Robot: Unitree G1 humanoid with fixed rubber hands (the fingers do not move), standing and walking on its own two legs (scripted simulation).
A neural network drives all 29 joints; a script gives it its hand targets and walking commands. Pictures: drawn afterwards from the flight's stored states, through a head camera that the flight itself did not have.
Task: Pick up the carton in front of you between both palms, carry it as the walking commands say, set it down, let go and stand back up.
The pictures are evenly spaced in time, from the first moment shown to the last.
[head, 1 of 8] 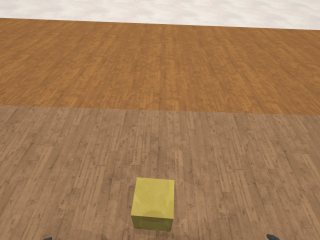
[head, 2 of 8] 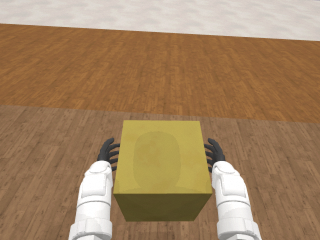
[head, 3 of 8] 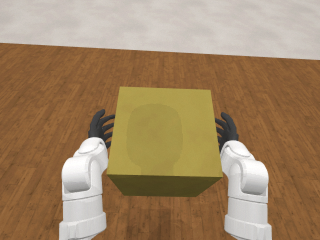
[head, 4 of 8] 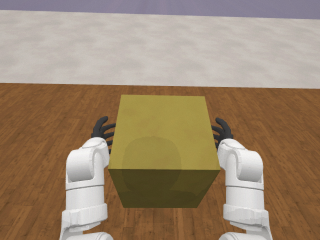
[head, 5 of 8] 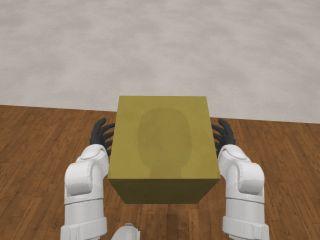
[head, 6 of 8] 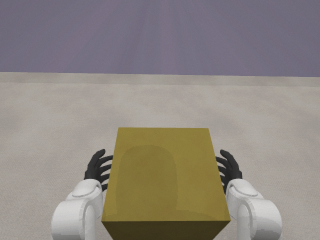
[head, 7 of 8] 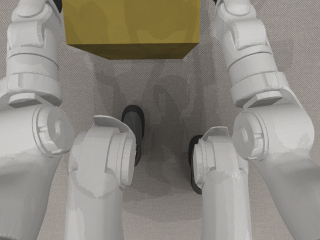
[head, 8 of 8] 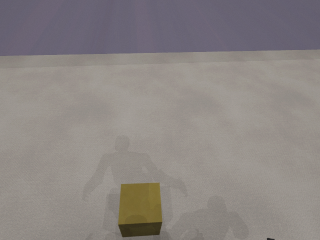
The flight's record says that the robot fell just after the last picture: no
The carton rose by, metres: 0.70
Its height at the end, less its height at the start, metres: -0.35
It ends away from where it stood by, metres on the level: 5.66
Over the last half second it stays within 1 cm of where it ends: yes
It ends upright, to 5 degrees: yes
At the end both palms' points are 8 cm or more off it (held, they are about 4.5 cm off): yes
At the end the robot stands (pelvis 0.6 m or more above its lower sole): yes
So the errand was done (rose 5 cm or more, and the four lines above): yes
